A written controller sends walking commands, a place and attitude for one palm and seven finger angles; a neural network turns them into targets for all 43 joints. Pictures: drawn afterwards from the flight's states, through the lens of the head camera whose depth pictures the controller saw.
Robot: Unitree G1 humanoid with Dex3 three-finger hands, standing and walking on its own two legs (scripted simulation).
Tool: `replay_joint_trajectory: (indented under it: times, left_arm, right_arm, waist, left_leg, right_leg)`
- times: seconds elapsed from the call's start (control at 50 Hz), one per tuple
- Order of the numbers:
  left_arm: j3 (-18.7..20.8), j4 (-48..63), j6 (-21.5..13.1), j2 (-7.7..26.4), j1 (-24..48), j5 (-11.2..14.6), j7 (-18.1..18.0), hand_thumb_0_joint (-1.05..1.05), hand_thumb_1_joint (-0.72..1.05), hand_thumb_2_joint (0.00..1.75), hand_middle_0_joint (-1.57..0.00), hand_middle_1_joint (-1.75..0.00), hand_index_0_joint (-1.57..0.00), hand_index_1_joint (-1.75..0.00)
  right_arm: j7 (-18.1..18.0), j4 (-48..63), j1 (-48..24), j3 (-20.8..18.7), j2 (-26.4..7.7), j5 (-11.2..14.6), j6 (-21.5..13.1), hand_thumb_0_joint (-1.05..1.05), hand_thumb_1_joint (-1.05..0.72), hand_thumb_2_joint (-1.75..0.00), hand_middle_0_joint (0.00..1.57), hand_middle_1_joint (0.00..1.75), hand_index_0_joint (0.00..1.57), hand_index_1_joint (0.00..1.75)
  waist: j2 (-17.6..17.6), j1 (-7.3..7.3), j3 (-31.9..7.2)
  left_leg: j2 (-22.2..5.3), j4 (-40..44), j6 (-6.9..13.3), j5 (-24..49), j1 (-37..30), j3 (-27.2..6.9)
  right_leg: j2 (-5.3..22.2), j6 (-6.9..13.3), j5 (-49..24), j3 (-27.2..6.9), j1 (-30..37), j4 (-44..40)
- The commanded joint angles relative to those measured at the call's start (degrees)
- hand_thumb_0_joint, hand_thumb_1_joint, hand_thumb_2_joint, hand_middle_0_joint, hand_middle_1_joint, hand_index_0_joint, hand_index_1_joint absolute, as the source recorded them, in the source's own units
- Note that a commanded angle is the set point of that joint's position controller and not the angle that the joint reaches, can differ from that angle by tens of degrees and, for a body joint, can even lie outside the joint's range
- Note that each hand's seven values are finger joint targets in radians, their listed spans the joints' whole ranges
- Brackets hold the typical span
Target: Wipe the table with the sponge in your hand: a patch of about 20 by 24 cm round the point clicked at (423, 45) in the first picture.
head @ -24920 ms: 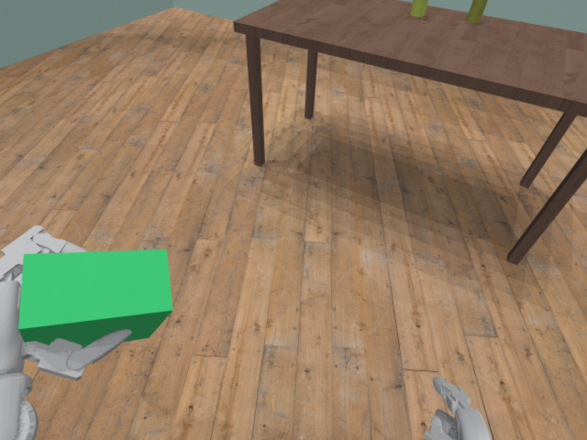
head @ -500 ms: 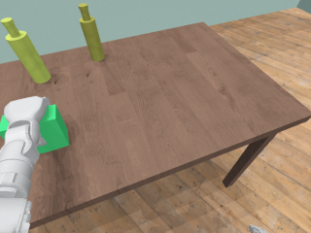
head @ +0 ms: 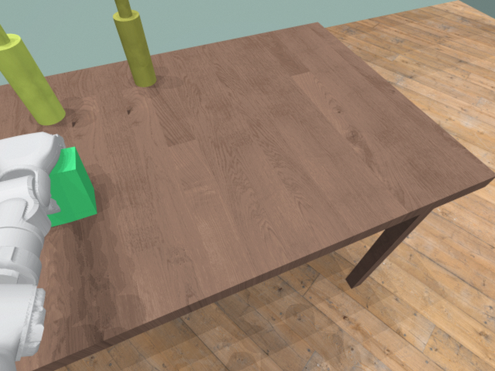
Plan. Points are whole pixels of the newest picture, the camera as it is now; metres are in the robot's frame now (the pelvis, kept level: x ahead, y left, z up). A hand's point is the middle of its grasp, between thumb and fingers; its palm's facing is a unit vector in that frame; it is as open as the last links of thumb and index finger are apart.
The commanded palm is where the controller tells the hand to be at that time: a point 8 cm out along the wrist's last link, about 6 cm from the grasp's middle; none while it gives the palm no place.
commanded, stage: slide across to the middle lane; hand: left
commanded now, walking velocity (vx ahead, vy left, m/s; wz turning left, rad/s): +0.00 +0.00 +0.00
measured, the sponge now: (50, 198) +0.39 +0.37 +0.03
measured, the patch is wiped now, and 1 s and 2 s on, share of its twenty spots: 0.30 0.45 0.70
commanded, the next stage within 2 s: wipe back along the middle lane in 0.56 s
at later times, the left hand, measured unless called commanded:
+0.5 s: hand (79, 168) +0.42 +0.31 +0.07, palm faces -0.08 +0.00 -1.00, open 9.9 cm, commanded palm +0.40 +0.28 +0.11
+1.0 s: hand (94, 178) +0.40 +0.28 +0.07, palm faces -0.04 -0.02 -1.00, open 10.0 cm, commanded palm +0.37 +0.26 +0.10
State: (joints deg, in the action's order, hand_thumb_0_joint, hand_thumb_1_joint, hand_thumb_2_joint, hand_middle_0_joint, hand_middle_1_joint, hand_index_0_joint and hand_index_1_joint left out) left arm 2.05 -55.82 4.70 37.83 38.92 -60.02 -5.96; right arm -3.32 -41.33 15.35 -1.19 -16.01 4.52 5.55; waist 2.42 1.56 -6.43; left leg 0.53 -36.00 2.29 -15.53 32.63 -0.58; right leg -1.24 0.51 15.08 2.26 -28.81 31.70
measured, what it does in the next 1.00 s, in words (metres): stands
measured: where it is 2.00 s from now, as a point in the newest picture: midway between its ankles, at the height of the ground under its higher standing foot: outside the picture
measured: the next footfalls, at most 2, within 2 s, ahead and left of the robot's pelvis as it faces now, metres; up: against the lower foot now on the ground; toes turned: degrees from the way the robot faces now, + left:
none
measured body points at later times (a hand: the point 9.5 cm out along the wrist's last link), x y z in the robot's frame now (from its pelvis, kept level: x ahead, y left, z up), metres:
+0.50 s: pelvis +0.02 +0.00 +0.01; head +0.06 -0.01 +0.46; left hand +0.42 +0.30 +0.13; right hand +0.15 -0.25 -0.12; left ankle +0.02 +0.09 -0.73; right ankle +0.00 -0.12 -0.73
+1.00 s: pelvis +0.03 -0.01 +0.01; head +0.05 -0.03 +0.46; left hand +0.40 +0.27 +0.12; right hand +0.16 -0.27 -0.11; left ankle +0.02 +0.09 -0.73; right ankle +0.00 -0.12 -0.73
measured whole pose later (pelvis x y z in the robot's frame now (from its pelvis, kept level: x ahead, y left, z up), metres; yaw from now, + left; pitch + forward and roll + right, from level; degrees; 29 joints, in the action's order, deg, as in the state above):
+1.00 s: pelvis +0.03 -0.01 +0.01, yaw +0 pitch +8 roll -1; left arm -6.0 -39.1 19.6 24.6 28.9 -56.6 -9.3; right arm -2.1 -40.8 10.2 -0.8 -15.7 4.9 8.6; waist 3.3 -0.3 -6.6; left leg 0.9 -30.3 1.6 -15.6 22.4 -0.5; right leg -1.0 1.0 15.9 2.0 -19.3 27.5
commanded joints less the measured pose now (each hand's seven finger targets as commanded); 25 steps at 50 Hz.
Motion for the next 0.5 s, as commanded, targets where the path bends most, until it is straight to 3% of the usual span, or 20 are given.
replay_joint_trajectory:
  times: [0.0, 0.06, 0.08, 0.14, 0.16, 0.2, 0.24, 0.26, 0.34, 0.36, 0.42, 0.46, 0.48]
  left_arm:
    - [-1.02, 9.88, -0.81, 9.06, 17.32, -0.09, -1.72, 0.00, 0.10, 1.30, -1.20, -1.60, -1.20, -1.60]
    - [-0.18, 13.03, -0.51, 7.64, 16.59, 1.98, -2.61, 0.00, 0.10, 1.30, -1.20, -1.60, -1.20, -1.60]
    - [-2.23, 13.35, 0.03, 5.40, 16.36, 2.49, -2.78, 0.00, 0.10, 1.30, -1.20, -1.60, -1.20, -1.60]
    - [-2.98, 13.72, 2.44, 5.22, 18.77, 2.29, -3.32, 0.00, 0.10, 1.30, -1.20, -1.60, -1.20, -1.60]
    - [-0.36, 14.15, 2.77, 7.47, 18.27, 2.49, -3.49, 0.00, 0.10, 1.30, -1.20, -1.60, -1.20, -1.60]
    - [-4.71, 14.46, 4.19, 3.39, 19.81, 1.80, -3.21, 0.00, 0.10, 1.30, -1.20, -1.60, -1.20, -1.60]
    - [-4.92, 12.89, 5.60, 2.90, 19.31, 1.45, -3.08, 0.00, 0.10, 1.30, -1.20, -1.60, -1.20, -1.60]
    - [-2.21, 13.50, 5.50, 5.01, 19.35, 1.97, -3.13, 0.00, 0.10, 1.30, -1.20, -1.60, -1.20, -1.60]
    - [-4.76, 13.47, 6.71, 1.89, 18.19, 1.03, -2.93, 0.00, 0.10, 1.30, -1.20, -1.60, -1.20, -1.60]
    - [-2.48, 14.06, 6.80, 3.28, 16.85, 1.65, -2.96, 0.00, 0.10, 1.30, -1.20, -1.60, -1.20, -1.60]
    - [-4.04, 14.84, 7.79, 1.96, 17.18, 1.00, -3.18, 0.00, 0.10, 1.30, -1.20, -1.60, -1.20, -1.60]
    - [-3.19, 15.51, 8.50, 1.89, 16.40, 1.15, -3.37, 0.00, 0.10, 1.30, -1.20, -1.60, -1.20, -1.60]
    - [-5.94, 16.22, 8.82, -0.98, 16.96, 1.17, -3.34, 0.00, 0.10, 1.30, -1.20, -1.60, -1.20, -1.60]
  right_arm:
    - [-0.44, 5.42, 1.14, -3.30, -8.91, -0.11, -1.63, 0.00, -0.90, -0.90, 0.20, 0.30, 0.20, 0.30]
    - [-0.51, 5.14, -0.22, -3.49, -8.67, 0.05, -1.82, 0.00, -0.90, -0.90, 0.20, 0.30, 0.20, 0.30]
    - [-0.36, 4.98, -0.12, -3.56, -8.53, 0.02, -1.91, 0.00, -0.90, -0.90, 0.20, 0.30, 0.20, 0.30]
    - [-0.09, 4.40, -1.58, -3.12, -8.42, 0.34, -1.90, 0.00, -0.90, -0.90, 0.20, 0.30, 0.20, 0.30]
    - [-0.23, 4.17, -2.04, -3.06, -8.65, 0.27, -2.01, 0.00, -0.90, -0.90, 0.20, 0.30, 0.20, 0.30]
    - [-0.08, 4.42, -2.50, -2.86, -8.23, 0.35, -2.00, 0.00, -0.90, -0.90, 0.20, 0.30, 0.20, 0.30]
    - [0.08, 4.45, -2.67, -2.65, -8.18, 0.26, -1.84, 0.00, -0.90, -0.90, 0.20, 0.30, 0.20, 0.30]
    - [-0.02, 4.23, -3.10, -2.62, -8.33, 0.12, -1.95, 0.00, -0.90, -0.90, 0.20, 0.30, 0.20, 0.30]
    - [0.30, 4.99, -3.47, -2.60, -7.91, -0.12, -1.56, 0.00, -0.90, -0.90, 0.20, 0.30, 0.20, 0.30]
    - [0.23, 5.17, -3.96, -2.58, -8.07, -0.18, -1.52, 0.00, -0.90, -0.90, 0.20, 0.30, 0.20, 0.30]
    - [0.47, 5.60, -4.24, -2.47, -7.88, -0.32, -1.10, 0.00, -0.90, -0.90, 0.20, 0.30, 0.20, 0.30]
    - [0.58, 5.87, -5.19, -2.36, -7.88, -0.28, -0.93, 0.00, -0.90, -0.90, 0.20, 0.30, 0.20, 0.30]
    - [0.68, 6.05, -4.89, -2.52, -7.72, -0.43, -0.79, 0.00, -0.90, -0.90, 0.20, 0.30, 0.20, 0.30]
  waist:
    - [1.92, 1.09, -16.01]
    - [1.52, 0.37, -17.40]
    - [2.06, 0.78, -16.71]
    - [1.39, 0.96, -14.19]
    - [2.07, 0.03, -15.36]
    - [1.65, 1.27, -13.80]
    - [0.86, 0.84, -13.38]
    - [1.68, 0.03, -14.65]
    - [0.14, 0.29, -15.57]
    - [-0.07, -0.65, -16.32]
    - [-1.32, -0.08, -16.79]
    - [-0.01, -0.75, -16.38]
    - [0.05, 0.02, -16.38]
  left_leg:
    - [-0.81, 3.95, 0.60, 12.38, -16.03, -2.92]
    - [-1.18, 4.87, 0.22, 15.06, -18.63, -3.76]
    - [-1.09, 4.76, 0.37, 14.94, -19.27, -3.42]
    - [-1.05, 6.38, 0.28, 12.51, -18.89, -3.66]
    - [-1.10, 6.84, 0.03, 13.97, -19.45, -4.14]
    - [-0.98, 6.73, 0.05, 14.03, -19.89, -3.74]
    - [-0.88, 7.09, -0.06, 14.05, -19.62, -3.77]
    - [-0.97, 7.15, -0.14, 15.55, -20.07, -3.77]
    - [-0.86, 6.40, -0.25, 18.24, -20.99, -3.24]
    - [-0.89, 6.57, -0.37, 19.75, -21.04, -3.47]
    - [-0.63, 5.84, -0.23, 21.13, -20.80, -2.67]
    - [-0.59, 5.94, -0.54, 23.19, -20.78, -2.87]
    - [-0.60, 5.52, -0.51, 23.80, -21.64, -2.70]
  right_leg:
    - [-0.93, 3.01, -7.91, -0.91, 2.77, -4.66]
    - [-1.05, 3.27, -9.05, -0.90, 3.85, -5.20]
    - [-1.05, 3.09, -9.13, -0.66, 3.96, -5.43]
    - [-0.78, 2.98, -7.76, -0.62, 4.35, -6.32]
    - [-0.83, 3.37, -8.33, -0.63, 5.20, -6.16]
    - [-0.71, 3.00, -8.63, -0.21, 4.70, -6.33]
    - [-0.75, 3.12, -8.82, -0.12, 5.31, -6.45]
    - [-0.69, 3.42, -9.99, -0.32, 6.29, -6.35]
    - [-0.58, 3.14, -12.63, -0.15, 7.35, -6.08]
    - [-0.59, 3.37, -13.82, -0.28, 8.41, -6.09]
    - [-0.38, 2.97, -17.10, -0.30, 9.76, -5.57]
    - [-0.35, 3.28, -18.25, -0.34, 9.94, -5.43]
    - [-0.40, 3.10, -18.50, 0.00, 9.48, -5.30]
